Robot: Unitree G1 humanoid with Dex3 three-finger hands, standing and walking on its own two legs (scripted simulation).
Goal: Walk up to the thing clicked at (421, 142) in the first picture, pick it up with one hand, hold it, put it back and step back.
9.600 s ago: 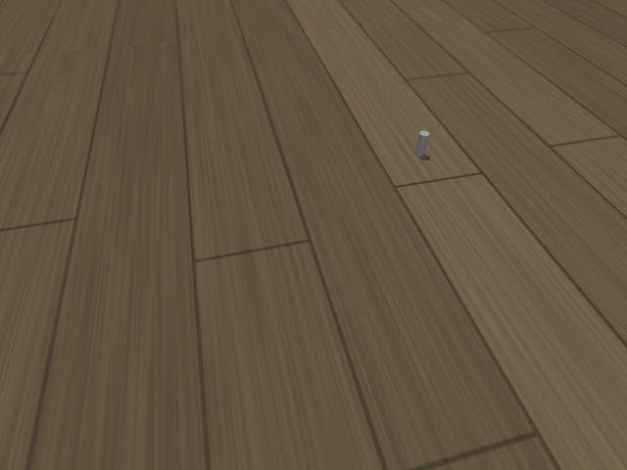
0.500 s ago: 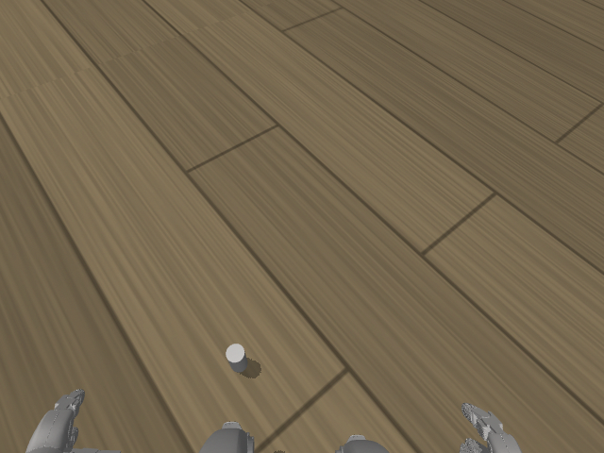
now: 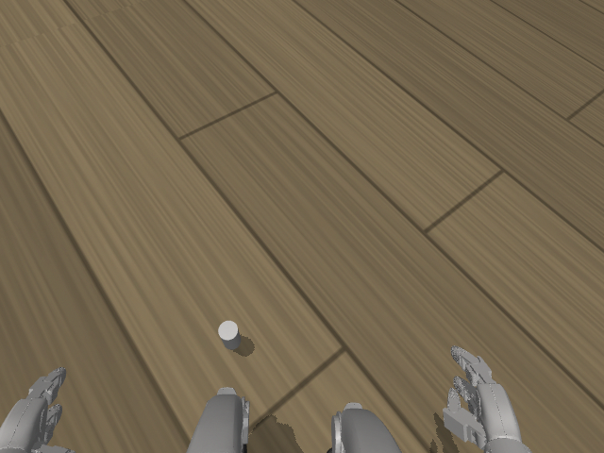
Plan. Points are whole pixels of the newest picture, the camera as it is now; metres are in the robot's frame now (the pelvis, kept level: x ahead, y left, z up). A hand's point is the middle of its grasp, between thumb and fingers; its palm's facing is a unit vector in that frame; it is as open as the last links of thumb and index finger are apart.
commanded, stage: go down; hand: left
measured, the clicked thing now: (230, 335) +0.39 +0.16 -0.61
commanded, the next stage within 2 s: approach in 1.98 s
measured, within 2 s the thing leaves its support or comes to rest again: neither
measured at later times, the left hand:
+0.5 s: hand (103, 363) +0.26 +0.31 -0.22, palm faces +0.05 -0.98 -0.17, open 17.3 cm
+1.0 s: hand (109, 341) +0.30 +0.34 -0.27, palm faces +0.03 -0.99 -0.11, open 17.1 cm
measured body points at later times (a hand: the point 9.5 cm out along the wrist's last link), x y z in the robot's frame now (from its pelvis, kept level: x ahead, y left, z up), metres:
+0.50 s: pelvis -0.05 +0.00 -0.14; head +0.13 +0.03 +0.27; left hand +0.25 +0.37 -0.20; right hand +0.12 -0.27 -0.25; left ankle +0.02 +0.13 -0.64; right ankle -0.01 -0.14 -0.64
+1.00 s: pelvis -0.08 +0.00 -0.23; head +0.12 +0.04 +0.17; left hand +0.30 +0.39 -0.26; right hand +0.08 -0.28 -0.33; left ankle +0.02 +0.13 -0.64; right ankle -0.01 -0.14 -0.64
